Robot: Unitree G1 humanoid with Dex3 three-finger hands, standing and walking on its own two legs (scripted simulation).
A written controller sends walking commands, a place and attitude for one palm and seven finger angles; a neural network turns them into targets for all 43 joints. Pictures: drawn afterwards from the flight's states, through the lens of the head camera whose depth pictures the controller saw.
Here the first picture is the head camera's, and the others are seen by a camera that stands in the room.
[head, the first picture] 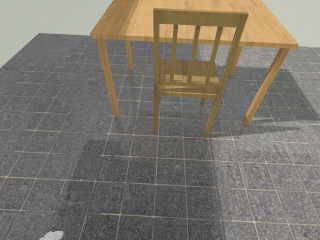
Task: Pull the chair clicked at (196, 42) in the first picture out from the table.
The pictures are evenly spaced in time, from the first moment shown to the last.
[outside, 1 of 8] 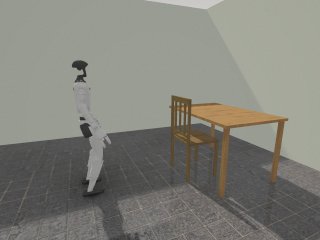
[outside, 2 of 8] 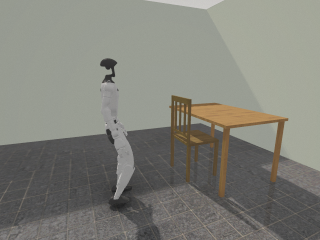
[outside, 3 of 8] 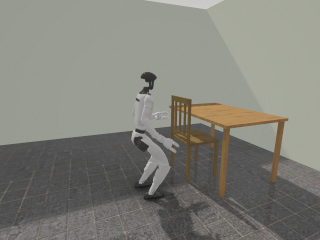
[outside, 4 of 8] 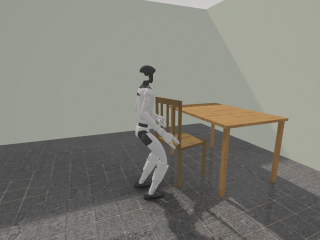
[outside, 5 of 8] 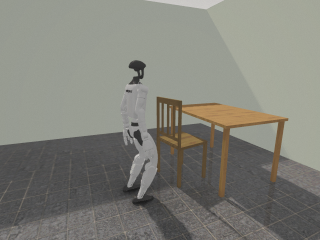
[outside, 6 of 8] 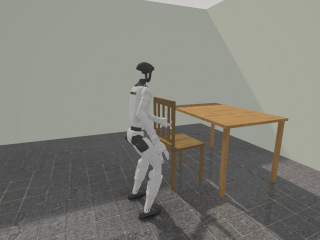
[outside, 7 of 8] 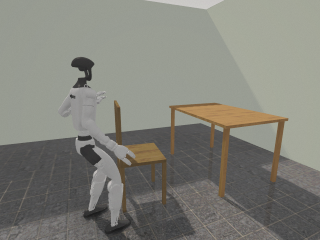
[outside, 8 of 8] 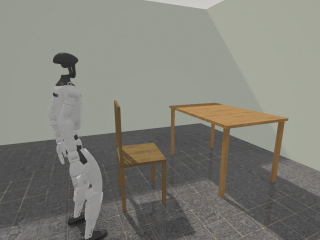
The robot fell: no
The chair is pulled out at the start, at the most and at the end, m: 0.00 0.74 0.74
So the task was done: yes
